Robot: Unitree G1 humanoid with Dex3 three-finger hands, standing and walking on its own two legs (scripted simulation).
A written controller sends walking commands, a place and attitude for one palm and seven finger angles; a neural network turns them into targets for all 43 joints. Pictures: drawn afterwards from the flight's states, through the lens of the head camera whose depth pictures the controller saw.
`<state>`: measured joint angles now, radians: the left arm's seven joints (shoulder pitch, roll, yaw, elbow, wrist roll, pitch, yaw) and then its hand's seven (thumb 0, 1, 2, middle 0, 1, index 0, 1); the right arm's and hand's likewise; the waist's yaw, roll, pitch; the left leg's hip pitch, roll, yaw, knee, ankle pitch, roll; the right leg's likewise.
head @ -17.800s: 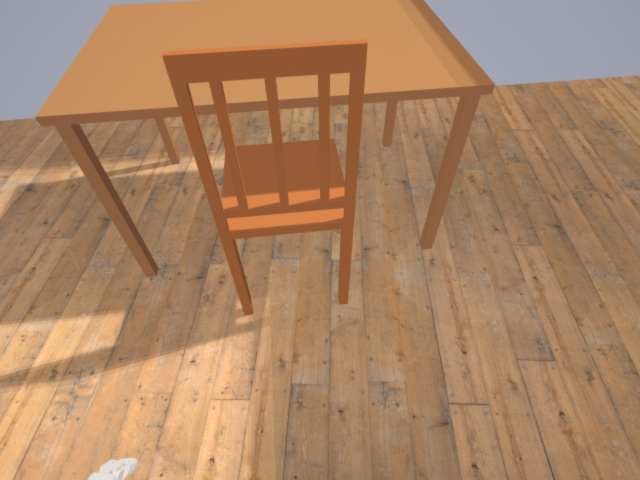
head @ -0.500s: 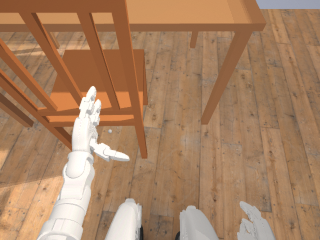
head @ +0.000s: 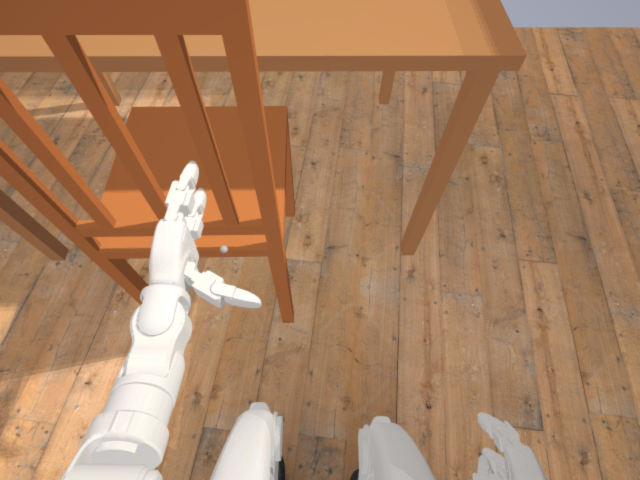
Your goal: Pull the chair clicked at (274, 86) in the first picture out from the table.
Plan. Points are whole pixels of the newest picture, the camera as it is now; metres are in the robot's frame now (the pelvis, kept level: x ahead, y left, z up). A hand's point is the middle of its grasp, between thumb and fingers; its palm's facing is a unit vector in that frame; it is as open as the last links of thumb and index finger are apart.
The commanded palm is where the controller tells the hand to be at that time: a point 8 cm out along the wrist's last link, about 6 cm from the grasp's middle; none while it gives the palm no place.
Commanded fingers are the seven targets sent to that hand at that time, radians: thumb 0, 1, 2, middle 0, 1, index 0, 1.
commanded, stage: push the fingers through the gap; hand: left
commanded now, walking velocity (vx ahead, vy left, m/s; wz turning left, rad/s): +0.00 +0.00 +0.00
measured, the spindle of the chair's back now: (129, 154) +0.52 +0.28 +0.05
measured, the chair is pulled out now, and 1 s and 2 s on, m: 0.00 0.00 0.00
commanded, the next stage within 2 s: hook a spindle and tug to test in 1.42 s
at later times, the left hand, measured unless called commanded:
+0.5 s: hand (226, 213) +0.44 +0.13 +0.04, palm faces +0.05 -1.00 -0.04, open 17.0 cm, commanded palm +0.41 +0.18 +0.03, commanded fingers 0.00 -0.50 0.30 -0.06 -0.08 -0.06 -0.08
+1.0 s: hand (228, 185) +0.49 +0.14 +0.03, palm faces +0.05 -1.00 -0.02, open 16.9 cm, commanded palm +0.47 +0.18 +0.03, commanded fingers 0.00 -0.50 0.30 -0.06 -0.08 -0.06 -0.08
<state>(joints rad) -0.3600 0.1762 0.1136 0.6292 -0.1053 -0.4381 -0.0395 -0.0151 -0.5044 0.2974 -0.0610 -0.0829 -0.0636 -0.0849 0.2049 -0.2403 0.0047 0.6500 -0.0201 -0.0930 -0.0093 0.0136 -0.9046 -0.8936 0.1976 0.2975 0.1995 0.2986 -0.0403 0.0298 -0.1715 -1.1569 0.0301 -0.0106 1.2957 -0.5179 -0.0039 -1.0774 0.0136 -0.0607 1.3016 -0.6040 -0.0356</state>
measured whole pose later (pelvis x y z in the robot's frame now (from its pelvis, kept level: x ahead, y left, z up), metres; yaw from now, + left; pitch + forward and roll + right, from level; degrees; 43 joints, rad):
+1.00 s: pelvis -0.01 +0.01 -0.01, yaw -2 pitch +27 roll -3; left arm -0.80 0.30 0.31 1.06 -0.05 -0.49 -0.03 -0.02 -0.50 0.30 -0.06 -0.08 -0.06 -0.08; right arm 0.28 -0.25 0.00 0.69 -0.06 -0.06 0.02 0.01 -0.91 -0.89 0.20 0.30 0.20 0.30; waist -0.13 0.04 -0.17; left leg -1.30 0.04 0.00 1.35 -0.52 0.01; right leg -1.22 0.03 -0.05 1.33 -0.58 -0.02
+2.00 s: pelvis +0.00 +0.01 -0.01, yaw -2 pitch +27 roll -2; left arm -0.81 0.30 0.31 1.08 -0.05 -0.51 -0.01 -0.02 -0.37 0.36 -0.33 -0.93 -0.30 -0.94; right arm 0.28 -0.24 0.00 0.69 -0.06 -0.02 0.04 0.01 -0.91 -0.89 0.20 0.30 0.20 0.30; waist -0.13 0.04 -0.17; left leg -1.28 0.04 -0.01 1.33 -0.51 0.01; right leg -1.20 0.03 -0.06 1.31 -0.58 -0.03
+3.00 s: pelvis +0.03 +0.01 +0.01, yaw -2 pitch +25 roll -2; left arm -0.52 0.20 0.19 0.78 -0.10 -0.46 0.04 0.01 0.74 0.80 -0.38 -1.44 -0.35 -1.45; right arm 0.26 -0.23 -0.03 0.65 -0.04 0.00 0.06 0.01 -0.91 -0.89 0.20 0.30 0.20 0.30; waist -0.09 0.04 -0.18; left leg -1.15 0.04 0.00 1.26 -0.54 0.01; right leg -1.07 0.03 -0.04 1.24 -0.60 -0.02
